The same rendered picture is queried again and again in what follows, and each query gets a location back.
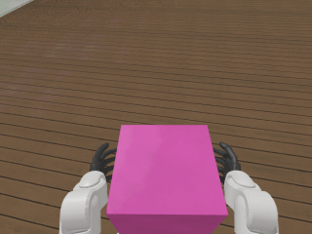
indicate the right robot forearm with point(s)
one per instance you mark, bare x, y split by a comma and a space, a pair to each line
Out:
255, 211

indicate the left robot forearm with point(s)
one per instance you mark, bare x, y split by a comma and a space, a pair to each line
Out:
80, 211

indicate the carton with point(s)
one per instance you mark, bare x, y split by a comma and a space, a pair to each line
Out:
165, 181

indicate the robot left hand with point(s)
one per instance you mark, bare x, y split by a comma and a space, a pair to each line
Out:
99, 161

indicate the robot right hand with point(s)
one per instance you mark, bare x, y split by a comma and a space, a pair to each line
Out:
229, 163

